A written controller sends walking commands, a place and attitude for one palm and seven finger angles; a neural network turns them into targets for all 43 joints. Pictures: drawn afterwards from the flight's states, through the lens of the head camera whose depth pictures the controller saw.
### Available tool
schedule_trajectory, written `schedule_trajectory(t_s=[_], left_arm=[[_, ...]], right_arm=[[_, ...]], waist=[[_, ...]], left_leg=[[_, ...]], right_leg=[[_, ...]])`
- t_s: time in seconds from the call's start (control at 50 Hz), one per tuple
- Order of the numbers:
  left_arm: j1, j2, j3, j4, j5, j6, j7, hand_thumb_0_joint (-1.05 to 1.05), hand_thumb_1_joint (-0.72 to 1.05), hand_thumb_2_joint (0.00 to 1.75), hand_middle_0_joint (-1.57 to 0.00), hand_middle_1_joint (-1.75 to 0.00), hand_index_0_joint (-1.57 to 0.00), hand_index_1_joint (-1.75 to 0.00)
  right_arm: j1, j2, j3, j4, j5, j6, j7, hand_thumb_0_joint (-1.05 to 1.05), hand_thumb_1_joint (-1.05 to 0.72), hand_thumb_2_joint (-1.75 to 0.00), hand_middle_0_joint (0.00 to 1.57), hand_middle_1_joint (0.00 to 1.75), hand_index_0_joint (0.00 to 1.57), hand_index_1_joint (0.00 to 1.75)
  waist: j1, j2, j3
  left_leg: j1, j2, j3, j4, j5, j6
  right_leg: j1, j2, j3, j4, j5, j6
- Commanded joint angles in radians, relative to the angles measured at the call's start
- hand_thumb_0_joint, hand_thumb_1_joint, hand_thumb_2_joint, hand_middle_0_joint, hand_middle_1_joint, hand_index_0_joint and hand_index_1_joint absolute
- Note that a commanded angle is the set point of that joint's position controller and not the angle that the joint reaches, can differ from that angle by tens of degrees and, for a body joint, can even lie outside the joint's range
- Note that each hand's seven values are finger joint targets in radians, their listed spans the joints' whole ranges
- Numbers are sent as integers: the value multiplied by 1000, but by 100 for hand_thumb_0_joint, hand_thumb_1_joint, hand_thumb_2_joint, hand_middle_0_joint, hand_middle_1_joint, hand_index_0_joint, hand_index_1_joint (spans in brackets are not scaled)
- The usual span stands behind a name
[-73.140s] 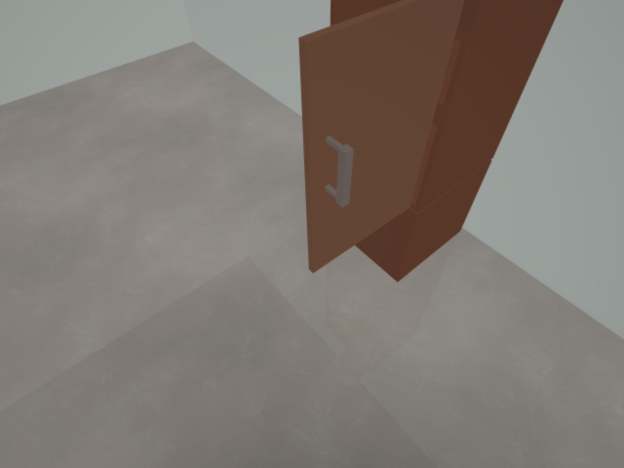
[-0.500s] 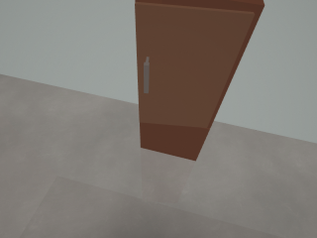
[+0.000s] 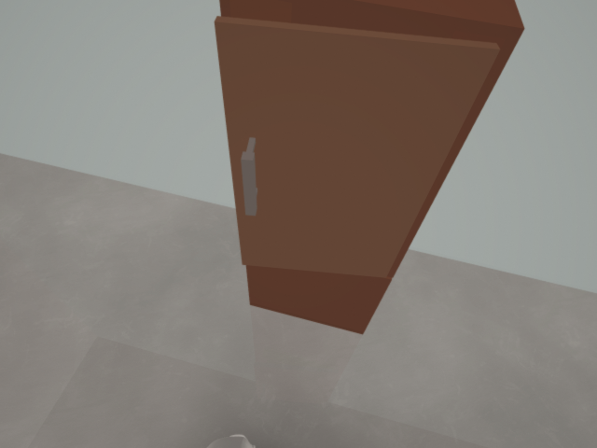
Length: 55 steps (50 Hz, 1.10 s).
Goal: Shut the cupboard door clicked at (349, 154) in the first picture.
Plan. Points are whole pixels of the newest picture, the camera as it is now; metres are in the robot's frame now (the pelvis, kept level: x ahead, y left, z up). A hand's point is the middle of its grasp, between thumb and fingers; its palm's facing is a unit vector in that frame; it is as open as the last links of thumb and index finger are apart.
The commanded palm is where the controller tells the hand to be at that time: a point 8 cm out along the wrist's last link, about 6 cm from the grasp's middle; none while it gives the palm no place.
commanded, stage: come to a stop and stand still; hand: left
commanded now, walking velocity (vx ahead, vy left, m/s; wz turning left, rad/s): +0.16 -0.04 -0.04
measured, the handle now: (251, 178) +0.54 +0.12 +0.01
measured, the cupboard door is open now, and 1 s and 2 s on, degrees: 10 10 10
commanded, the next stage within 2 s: look again from close up in 1.36 s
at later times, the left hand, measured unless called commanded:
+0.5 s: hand (182, 441) +0.15 +0.17 -0.15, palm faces +0.04 -0.97 -0.24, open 7.3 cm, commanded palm none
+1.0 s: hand out of the picture +0.05 +0.16 -0.15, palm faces +0.01 -0.98 -0.20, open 7.4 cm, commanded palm none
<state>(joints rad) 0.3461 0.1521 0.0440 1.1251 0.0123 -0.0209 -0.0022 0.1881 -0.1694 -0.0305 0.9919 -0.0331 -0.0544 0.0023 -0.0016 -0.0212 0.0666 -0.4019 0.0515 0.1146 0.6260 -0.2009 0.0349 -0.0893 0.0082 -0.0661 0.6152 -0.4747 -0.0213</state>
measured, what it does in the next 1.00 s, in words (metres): steps on the spot: right foot, then left foot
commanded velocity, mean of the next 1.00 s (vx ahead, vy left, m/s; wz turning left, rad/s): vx -0.09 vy -0.01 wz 0.00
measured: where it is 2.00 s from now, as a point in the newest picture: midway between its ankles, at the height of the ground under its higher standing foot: outside the picture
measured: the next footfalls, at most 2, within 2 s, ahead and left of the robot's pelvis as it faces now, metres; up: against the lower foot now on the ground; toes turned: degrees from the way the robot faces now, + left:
right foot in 0.24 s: +0.12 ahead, -0.15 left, +0.00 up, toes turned -3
left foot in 0.56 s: +0.10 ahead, +0.10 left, +0.00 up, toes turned +3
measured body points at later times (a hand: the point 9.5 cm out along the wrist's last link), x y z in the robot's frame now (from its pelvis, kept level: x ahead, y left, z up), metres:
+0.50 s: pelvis +0.07 -0.02 +0.01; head +0.12 -0.02 +0.46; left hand +0.15 +0.23 -0.13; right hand +0.13 -0.27 -0.14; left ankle +0.04 +0.09 -0.68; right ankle +0.08 -0.15 -0.72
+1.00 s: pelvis +0.04 -0.02 +0.02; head +0.06 -0.02 +0.47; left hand +0.05 +0.21 -0.14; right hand +0.07 -0.25 -0.14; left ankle +0.06 +0.10 -0.72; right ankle +0.00 -0.13 -0.72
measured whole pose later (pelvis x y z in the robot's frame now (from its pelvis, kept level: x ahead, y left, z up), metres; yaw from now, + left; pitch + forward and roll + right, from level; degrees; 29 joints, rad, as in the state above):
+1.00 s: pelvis +0.04 -0.02 +0.02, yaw +0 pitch -1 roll +0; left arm 0.26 0.16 0.01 1.11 0.01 0.01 0.01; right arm 0.22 -0.17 -0.02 1.08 -0.01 0.01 -0.02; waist -0.01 0.01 0.04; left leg -0.21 0.02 0.06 0.43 -0.20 0.00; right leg -0.12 0.00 0.01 0.43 -0.29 0.00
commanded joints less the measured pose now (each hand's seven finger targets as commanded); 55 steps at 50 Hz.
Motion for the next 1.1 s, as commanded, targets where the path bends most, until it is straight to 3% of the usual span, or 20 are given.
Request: schedule_trajectory(t_s=[0.0,0.04,0.1,0.18,0.24,0.28,0.34,0.42,0.5,0.52,0.54,0.56,0.58,0.66,0.74,0.8,0.84,0.88,0.94,1.08], left_arm=[[-48,87,10,-101,4,-14,11,0,90,90,-20,-30,-20,-30],[-74,71,10,-98,9,-10,-3,0,90,90,-20,-30,-20,-30],[-12,14,-2,-75,2,24,8,0,90,90,-20,-30,-20,-30],[32,74,7,-68,11,31,17,0,90,90,-20,-30,-20,-30],[-43,184,22,-118,22,30,23,0,90,90,-20,-30,-20,-30],[-61,224,30,-121,17,24,28,0,90,90,-20,-30,-20,-30],[-69,227,40,-129,19,27,48,0,90,90,-20,-30,-20,-30],[-119,238,55,-160,21,35,53,0,90,90,-20,-30,-20,-30],[-163,223,50,-171,12,43,48,0,90,90,-20,-30,-20,-30],[-156,193,41,-175,4,47,46,0,90,90,-20,-30,-20,-30],[-120,128,29,-186,2,56,43,0,90,90,-20,-30,-20,-30],[-122,119,22,-191,1,62,46,0,90,90,-20,-30,-20,-30],[-163,133,22,-192,4,76,46,0,90,90,-20,-30,-20,-30],[-121,129,24,-151,0,72,28,0,90,90,-20,-30,-20,-30],[-150,110,7,-147,1,65,15,0,90,90,-20,-30,-20,-30],[-84,94,2,-113,2,56,14,0,90,90,-20,-30,-20,-30],[-38,117,0,-84,5,38,22,0,90,90,-20,-30,-20,-30],[-72,161,-8,-81,3,26,23,0,90,90,-20,-30,-20,-30],[-63,125,-18,-49,0,6,27,0,90,90,-20,-30,-20,-30],[-28,91,-25,-20,-6,12,34,0,90,90,-20,-30,-20,-30]], right_arm=[[278,-223,-40,35,-2,15,-39,0,-90,-90,20,30,20,30],[169,-143,-17,7,1,5,-39,0,-90,-90,20,30,20,30],[62,-119,-4,-4,3,10,-49,0,-90,-90,20,30,20,30],[11,-144,-22,10,22,43,-48,0,-90,-90,20,30,20,30],[46,-105,-32,3,29,66,-29,0,-90,-90,20,30,20,30],[72,-80,-35,3,27,87,-30,0,-90,-90,20,30,20,30],[33,-99,-38,-18,32,97,-36,0,-90,-90,20,30,20,30],[6,-94,-31,-35,31,97,-29,0,-90,-90,20,30,20,30],[89,-92,-27,-10,28,89,-24,0,-90,-90,20,30,20,30],[105,-124,-30,-7,22,80,-22,0,-90,-90,20,30,20,30],[92,-188,-40,-22,13,69,-22,0,-90,-90,20,30,20,30],[66,-222,-40,-39,5,72,-26,0,-90,-90,20,30,20,30],[67,-210,-37,-41,1,65,-44,0,-90,-90,20,30,20,30],[8,-166,-15,-46,4,58,-59,0,-90,-90,20,30,20,30],[49,-175,-27,-9,6,62,-53,0,-90,-90,20,30,20,30],[52,-176,-32,12,12,61,-48,0,-90,-90,20,30,20,30],[53,-132,-25,23,27,57,-41,0,-90,-90,20,30,20,30],[62,-85,-10,28,30,59,-29,0,-90,-90,20,30,20,30],[80,-83,-4,64,24,54,-31,0,-90,-90,20,30,20,30],[121,-67,10,127,21,56,-34,0,-90,-90,20,30,20,30]], waist=[[-89,225,-97],[-38,113,-13],[16,121,-89],[43,91,-105],[11,12,-56],[3,-161,-109],[36,-189,-129],[40,-166,-160],[-9,-156,-152],[-13,-66,-152],[5,186,-156],[-1,253,-111],[-21,197,-79],[19,162,-86],[-19,158,-91],[-1,147,-106],[10,55,-76],[-24,5,-30],[-24,-124,-58],[-14,-26,45]], left_leg=[[372,390,-496,-354,126,189],[215,320,-362,-390,125,158],[169,243,-148,-319,454,121],[157,174,-101,-208,334,55],[117,27,-45,-105,39,-28],[110,-33,-16,71,-151,-59],[-38,-48,-113,338,-395,-65],[-41,-43,-122,261,-340,-82],[171,-39,-82,-152,-31,-78],[285,23,-119,-253,159,-63],[291,213,-318,-289,406,5],[200,313,-374,-306,512,110],[186,305,-400,-319,584,139],[257,229,-269,-277,560,140],[293,220,-275,-312,336,128],[257,191,-272,-300,196,98],[167,106,-216,-249,88,28],[208,21,-140,-249,-38,-32],[286,31,-119,-237,82,-33],[258,37,-125,-282,53,-36]], right_leg=[[-485,-41,83,587,-75,-24],[-437,-92,89,506,18,-6],[-225,-78,56,184,75,32],[-82,-47,31,-120,371,33],[-142,-197,204,-149,705,-53],[-84,-313,297,-193,976,-135],[47,-378,307,-167,1246,-223],[95,-342,230,-159,1132,-195],[-26,-261,175,-100,847,-101],[-123,-200,135,-49,636,-47],[-209,-86,57,28,230,22],[-221,-32,57,152,-67,40],[-264,-9,111,282,-101,41],[-298,-17,140,328,7,49],[-233,-20,81,122,19,43],[-102,-14,52,-104,155,31],[4,-56,126,-303,319,10],[-126,-174,220,-342,238,-40],[-119,-128,188,-328,399,-29],[-148,-106,184,-370,248,-21]])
